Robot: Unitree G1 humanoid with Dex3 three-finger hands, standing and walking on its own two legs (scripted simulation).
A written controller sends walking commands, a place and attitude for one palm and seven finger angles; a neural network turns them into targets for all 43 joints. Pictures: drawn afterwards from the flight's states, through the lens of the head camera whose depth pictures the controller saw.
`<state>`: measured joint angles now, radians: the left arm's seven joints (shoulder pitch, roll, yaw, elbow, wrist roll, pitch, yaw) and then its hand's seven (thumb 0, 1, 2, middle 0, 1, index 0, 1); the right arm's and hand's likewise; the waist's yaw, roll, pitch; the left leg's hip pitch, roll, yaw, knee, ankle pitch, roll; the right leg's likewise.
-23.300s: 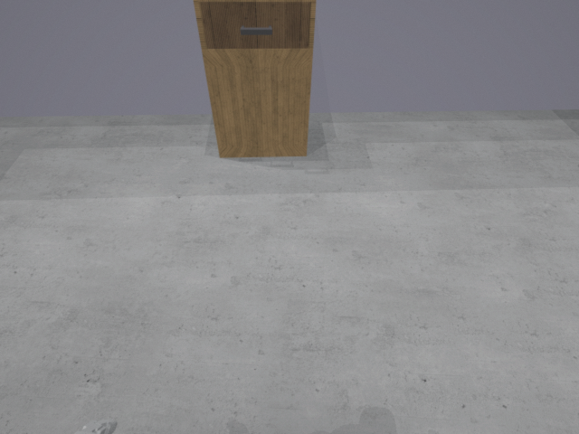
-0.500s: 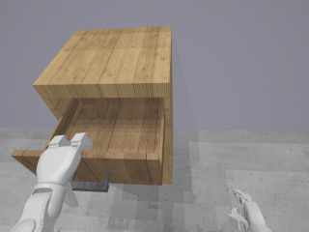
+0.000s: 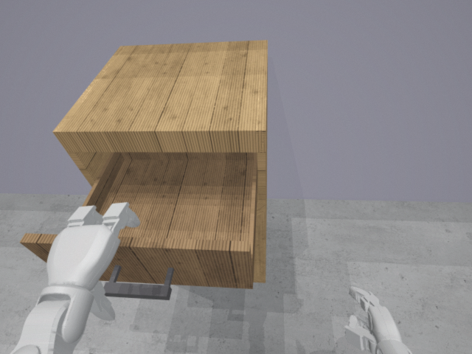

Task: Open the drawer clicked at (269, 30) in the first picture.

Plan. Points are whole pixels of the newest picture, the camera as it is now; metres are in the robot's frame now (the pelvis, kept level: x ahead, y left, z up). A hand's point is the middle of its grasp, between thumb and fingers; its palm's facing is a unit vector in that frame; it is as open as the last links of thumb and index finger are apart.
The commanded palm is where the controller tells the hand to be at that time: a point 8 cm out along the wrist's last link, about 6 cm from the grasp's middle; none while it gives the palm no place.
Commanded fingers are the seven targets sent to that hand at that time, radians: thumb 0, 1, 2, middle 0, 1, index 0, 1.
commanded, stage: draw the hand back to the body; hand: left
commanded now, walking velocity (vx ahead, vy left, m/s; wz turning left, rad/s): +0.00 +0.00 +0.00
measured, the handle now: (140, 281) +0.25 +0.25 -0.08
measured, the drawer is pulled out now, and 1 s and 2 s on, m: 0.25 0.25 0.25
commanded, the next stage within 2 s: step back with the hand held close in 1.42 s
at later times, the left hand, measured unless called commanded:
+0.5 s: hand (89, 268) +0.20 +0.24 +0.10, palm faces +0.18 -0.56 -0.80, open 13.8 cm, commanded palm +0.16 +0.27 +0.15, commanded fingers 0.00 -0.32 0.38 -0.29 -1.09 -0.29 -1.09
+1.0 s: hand (78, 253) +0.20 +0.24 +0.15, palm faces +0.39 -0.83 -0.41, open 10.6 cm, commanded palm +0.14 +0.28 +0.17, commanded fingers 0.00 0.55 0.75 -0.22 -0.52 -0.22 -0.52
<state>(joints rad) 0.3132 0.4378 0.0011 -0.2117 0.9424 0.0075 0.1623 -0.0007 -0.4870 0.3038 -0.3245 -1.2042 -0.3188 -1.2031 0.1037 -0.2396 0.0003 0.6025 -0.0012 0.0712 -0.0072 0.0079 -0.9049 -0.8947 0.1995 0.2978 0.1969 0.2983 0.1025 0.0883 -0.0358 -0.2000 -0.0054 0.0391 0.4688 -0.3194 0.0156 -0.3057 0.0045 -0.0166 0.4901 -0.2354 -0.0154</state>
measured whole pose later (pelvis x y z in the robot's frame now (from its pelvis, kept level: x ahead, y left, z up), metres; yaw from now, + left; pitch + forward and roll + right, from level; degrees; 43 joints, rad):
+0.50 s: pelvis +0.01 +0.01 +0.00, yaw +2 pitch +1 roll -1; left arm 0.48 0.41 0.14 -0.38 0.39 -0.04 0.12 0.00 -0.48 0.31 -0.32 -1.20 -0.32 -1.20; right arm 0.12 -0.24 0.01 0.55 0.02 0.02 -0.03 0.01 -0.91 -0.89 0.20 0.30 0.20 0.30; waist 0.08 0.10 0.00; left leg -0.14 -0.01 0.01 0.47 -0.34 0.02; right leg -0.23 0.00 -0.04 0.47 -0.25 -0.01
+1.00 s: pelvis +0.02 +0.00 +0.00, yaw +2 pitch -1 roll -1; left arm 0.54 0.32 0.27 -0.46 -0.04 -0.13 0.10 0.00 0.22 0.61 -0.26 -0.74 -0.26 -0.74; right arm 0.19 -0.21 0.00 0.63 0.01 -0.15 -0.07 0.01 -0.90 -0.89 0.20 0.30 0.20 0.30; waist 0.05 0.06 0.01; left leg -0.07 0.01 0.00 0.41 -0.32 0.01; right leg -0.15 0.02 -0.06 0.40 -0.23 -0.02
